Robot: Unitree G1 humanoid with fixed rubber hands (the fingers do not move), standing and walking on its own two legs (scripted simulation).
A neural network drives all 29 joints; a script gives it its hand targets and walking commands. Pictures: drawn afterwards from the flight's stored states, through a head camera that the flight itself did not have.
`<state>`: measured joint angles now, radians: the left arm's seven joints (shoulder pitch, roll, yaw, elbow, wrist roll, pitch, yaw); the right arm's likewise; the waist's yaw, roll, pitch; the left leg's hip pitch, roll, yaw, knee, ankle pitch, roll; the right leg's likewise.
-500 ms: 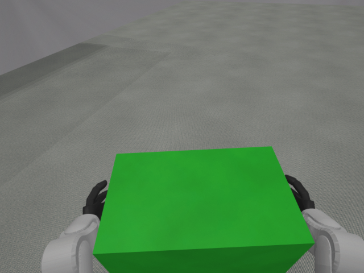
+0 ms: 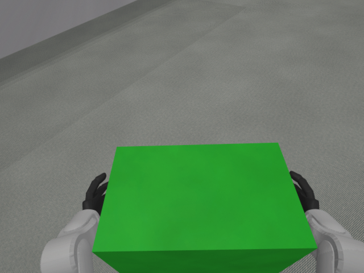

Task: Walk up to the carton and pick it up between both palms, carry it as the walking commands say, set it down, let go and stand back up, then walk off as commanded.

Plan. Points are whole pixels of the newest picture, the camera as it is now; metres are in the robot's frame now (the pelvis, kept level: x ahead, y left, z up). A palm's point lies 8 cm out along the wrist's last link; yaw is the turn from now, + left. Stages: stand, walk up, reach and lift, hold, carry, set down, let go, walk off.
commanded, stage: carry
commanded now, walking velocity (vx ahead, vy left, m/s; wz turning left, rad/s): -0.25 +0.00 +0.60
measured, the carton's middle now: (197, 219) +0.23 -0.01 +0.02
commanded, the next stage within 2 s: none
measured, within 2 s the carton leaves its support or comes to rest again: neither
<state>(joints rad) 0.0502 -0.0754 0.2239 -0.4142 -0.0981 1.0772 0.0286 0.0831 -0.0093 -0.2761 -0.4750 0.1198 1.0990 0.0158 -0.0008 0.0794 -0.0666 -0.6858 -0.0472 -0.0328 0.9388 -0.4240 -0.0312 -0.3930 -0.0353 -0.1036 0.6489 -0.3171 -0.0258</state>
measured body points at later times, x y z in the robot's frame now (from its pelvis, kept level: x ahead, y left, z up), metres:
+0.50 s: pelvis -0.18 +0.00 -0.01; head -0.17 +0.01 +0.44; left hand -0.02 +0.27 +0.05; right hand +0.11 -0.10 +0.06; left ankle -0.11 +0.14 -0.72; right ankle -0.14 -0.11 -0.69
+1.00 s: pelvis -0.32 -0.03 +0.01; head -0.40 -0.06 +0.45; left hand -0.23 +0.25 +0.07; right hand -0.04 -0.09 +0.08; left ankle -0.42 +0.06 -0.72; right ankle -0.22 -0.12 -0.68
